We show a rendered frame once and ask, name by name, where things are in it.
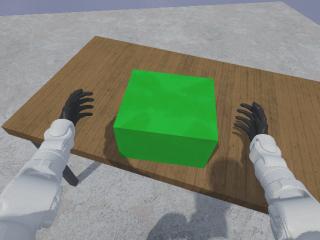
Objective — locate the robot left forearm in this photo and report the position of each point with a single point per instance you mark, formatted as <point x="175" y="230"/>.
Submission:
<point x="51" y="158"/>

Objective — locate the carton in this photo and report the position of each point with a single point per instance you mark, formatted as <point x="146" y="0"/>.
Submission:
<point x="167" y="118"/>

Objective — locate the robot left hand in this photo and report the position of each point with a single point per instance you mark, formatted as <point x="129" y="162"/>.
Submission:
<point x="71" y="110"/>

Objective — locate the robot right forearm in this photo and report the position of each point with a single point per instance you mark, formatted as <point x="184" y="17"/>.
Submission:
<point x="272" y="172"/>

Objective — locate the robot left upper arm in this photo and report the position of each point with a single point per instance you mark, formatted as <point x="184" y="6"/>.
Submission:
<point x="31" y="204"/>

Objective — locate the robot right upper arm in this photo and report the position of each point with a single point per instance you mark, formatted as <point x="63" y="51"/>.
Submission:
<point x="295" y="219"/>

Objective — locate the table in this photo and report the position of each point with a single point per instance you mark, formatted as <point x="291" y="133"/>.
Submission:
<point x="104" y="67"/>

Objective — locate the robot right hand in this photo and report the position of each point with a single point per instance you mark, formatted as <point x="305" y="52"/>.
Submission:
<point x="258" y="124"/>

